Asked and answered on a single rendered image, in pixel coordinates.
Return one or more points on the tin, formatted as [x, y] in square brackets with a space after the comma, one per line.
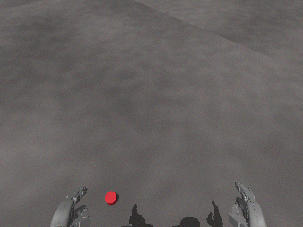
[111, 198]

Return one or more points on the left robot hand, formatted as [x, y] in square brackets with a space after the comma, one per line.
[65, 214]

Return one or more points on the right robot hand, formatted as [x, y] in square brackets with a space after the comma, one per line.
[252, 211]

